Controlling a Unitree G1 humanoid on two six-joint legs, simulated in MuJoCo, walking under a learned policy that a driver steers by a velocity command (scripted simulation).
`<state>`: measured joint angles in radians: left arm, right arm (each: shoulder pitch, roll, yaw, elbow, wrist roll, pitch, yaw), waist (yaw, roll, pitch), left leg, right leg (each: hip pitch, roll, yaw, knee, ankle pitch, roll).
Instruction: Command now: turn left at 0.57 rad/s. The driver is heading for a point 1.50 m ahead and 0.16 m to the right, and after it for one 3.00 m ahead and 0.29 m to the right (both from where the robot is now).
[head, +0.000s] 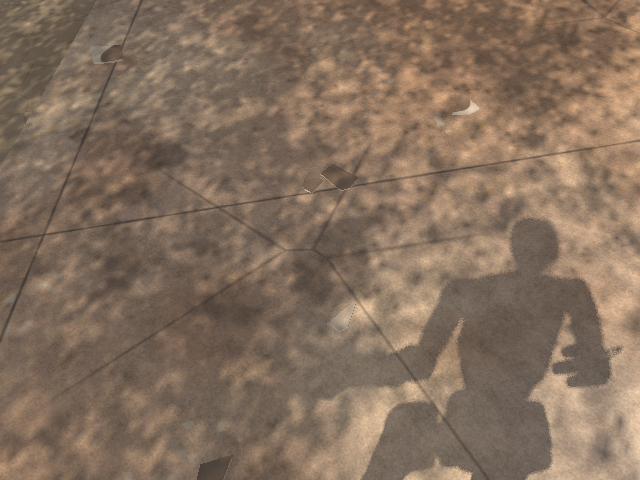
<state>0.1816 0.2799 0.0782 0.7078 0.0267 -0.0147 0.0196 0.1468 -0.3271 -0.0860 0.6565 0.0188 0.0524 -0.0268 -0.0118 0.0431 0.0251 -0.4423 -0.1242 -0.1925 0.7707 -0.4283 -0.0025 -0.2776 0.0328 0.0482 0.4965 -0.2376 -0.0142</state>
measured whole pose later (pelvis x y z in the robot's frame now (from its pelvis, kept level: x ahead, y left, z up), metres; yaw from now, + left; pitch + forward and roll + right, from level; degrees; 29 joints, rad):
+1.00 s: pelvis +0.24 -0.02 +0.00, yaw -6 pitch +2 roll +0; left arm 0.22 0.30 0.06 0.67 -0.01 -0.06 -0.04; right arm 0.28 -0.30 -0.05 0.74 0.01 -0.10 0.00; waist -0.01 0.02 0.05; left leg -0.40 0.06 -0.04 1.18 -0.37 0.00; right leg -0.38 0.08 0.00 0.53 -0.18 -0.09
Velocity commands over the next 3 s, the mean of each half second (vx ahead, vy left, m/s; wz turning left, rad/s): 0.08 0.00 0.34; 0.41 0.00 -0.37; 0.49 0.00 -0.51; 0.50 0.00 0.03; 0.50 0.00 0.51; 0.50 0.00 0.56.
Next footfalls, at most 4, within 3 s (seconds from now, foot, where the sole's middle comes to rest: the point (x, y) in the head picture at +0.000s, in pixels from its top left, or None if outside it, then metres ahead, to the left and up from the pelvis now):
0.34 left None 0.01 0.15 -0.77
0.86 right None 0.33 -0.10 -0.77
1.36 left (327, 390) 0.67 0.04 -0.77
1.84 right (472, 328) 0.82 -0.31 -0.77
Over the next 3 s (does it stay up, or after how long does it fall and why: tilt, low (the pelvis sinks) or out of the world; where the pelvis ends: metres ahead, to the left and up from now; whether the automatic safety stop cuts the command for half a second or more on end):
stays up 1.34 -0.23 0.00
